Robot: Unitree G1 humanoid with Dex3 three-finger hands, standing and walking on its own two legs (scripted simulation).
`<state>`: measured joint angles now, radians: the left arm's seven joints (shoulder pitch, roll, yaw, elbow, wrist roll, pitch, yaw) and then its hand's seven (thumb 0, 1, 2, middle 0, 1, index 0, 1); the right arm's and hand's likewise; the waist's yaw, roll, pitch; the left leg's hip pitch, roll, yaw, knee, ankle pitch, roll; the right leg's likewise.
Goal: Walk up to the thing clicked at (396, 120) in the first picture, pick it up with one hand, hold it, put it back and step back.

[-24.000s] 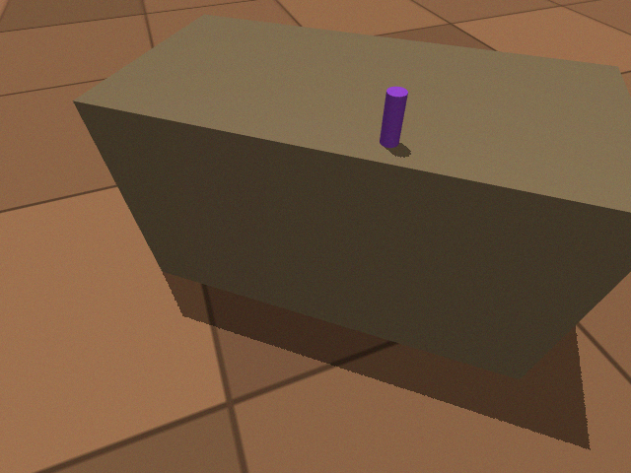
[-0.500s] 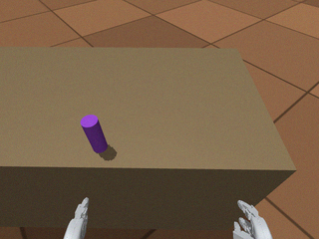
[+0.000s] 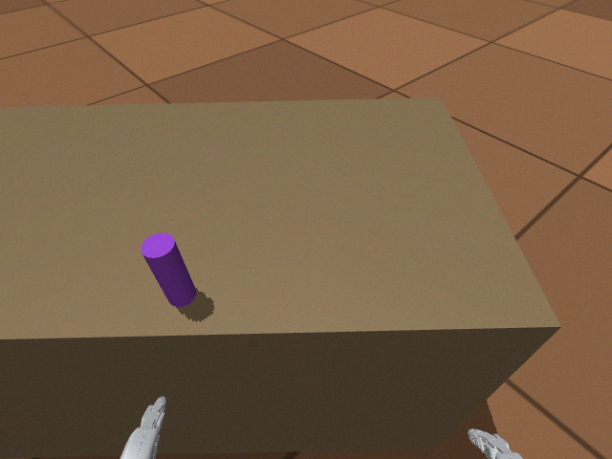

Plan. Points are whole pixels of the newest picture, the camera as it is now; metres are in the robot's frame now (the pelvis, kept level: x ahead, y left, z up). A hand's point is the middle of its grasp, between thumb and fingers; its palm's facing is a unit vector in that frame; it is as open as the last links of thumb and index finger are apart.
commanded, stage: home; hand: left
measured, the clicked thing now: (171, 272) +0.38 +0.22 +0.04
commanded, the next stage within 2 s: stand in 1.80 s
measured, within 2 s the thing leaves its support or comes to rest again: neither
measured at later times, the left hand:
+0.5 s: hand out of the picture +0.01 +0.26 -0.14, palm faces -0.04 -0.92 -0.39, open 17.6 cm
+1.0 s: hand out of the picture +0.04 +0.26 -0.15, palm faces -0.03 -0.94 -0.35, open 17.6 cm
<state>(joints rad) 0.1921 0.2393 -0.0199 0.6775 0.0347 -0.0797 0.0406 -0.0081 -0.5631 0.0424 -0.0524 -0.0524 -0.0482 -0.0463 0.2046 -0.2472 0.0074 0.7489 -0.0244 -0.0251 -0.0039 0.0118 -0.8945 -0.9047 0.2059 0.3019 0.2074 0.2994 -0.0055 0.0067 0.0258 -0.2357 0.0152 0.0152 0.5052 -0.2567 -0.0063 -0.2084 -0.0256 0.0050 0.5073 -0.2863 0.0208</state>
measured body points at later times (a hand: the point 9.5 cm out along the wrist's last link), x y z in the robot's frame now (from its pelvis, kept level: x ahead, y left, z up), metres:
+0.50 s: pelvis -0.02 -0.01 +0.01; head -0.03 -0.01 +0.46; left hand +0.01 +0.31 -0.12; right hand +0.04 -0.31 -0.13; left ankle +0.01 +0.12 -0.74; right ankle -0.01 -0.13 -0.74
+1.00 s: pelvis -0.01 +0.00 +0.01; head -0.01 +0.00 +0.46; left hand +0.05 +0.31 -0.12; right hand +0.06 -0.30 -0.12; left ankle +0.01 +0.12 -0.74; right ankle -0.01 -0.13 -0.74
